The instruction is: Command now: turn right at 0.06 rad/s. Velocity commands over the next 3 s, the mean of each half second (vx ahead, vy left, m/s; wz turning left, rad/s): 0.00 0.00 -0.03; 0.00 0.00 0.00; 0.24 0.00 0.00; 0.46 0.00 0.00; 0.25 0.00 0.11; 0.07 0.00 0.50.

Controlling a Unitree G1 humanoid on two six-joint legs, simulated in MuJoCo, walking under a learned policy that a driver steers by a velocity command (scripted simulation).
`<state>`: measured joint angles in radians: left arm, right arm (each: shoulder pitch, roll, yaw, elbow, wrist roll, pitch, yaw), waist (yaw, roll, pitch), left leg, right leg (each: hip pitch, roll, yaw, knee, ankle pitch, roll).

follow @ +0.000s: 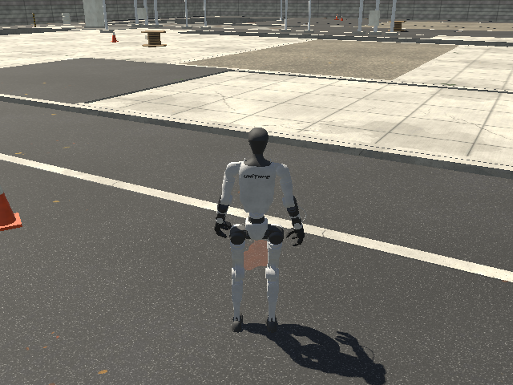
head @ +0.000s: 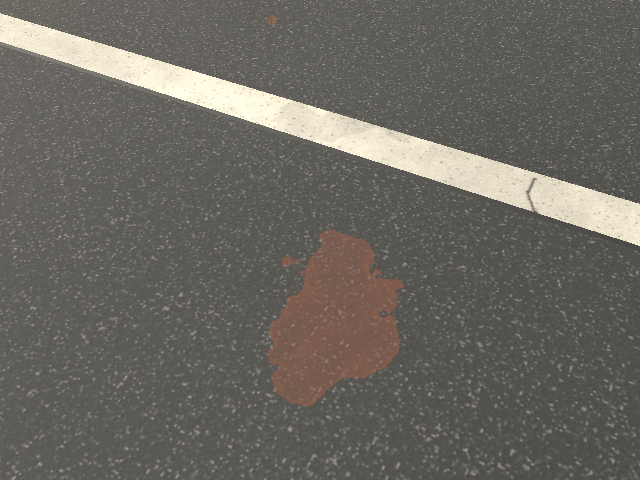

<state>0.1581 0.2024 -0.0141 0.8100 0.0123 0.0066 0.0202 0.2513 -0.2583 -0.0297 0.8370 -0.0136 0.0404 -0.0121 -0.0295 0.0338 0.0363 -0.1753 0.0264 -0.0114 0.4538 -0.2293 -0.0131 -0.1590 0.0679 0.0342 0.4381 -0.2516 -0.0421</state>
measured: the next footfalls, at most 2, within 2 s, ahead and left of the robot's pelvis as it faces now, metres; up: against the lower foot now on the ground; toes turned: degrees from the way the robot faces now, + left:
left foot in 1.76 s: +0.40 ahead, +0.08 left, +0.00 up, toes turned +4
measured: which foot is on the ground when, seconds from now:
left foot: down 0.00-1.00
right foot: down 0.00-1.00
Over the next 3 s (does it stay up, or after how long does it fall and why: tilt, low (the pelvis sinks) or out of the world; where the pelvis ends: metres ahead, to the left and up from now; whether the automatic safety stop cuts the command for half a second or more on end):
stays up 0.57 0.05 0.01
